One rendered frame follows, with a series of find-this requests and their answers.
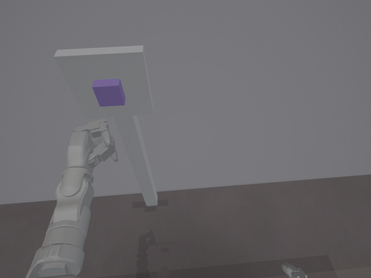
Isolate right robot hand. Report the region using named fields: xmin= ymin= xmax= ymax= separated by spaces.
xmin=282 ymin=263 xmax=307 ymax=278

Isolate left robot forearm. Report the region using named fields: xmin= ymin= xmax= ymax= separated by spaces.
xmin=26 ymin=167 xmax=94 ymax=278

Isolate panel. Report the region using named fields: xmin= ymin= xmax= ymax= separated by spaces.
xmin=54 ymin=45 xmax=158 ymax=206

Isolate button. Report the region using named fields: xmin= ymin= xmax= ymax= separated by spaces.
xmin=92 ymin=79 xmax=125 ymax=107

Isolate left robot hand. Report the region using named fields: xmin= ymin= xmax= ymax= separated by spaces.
xmin=67 ymin=119 xmax=118 ymax=173

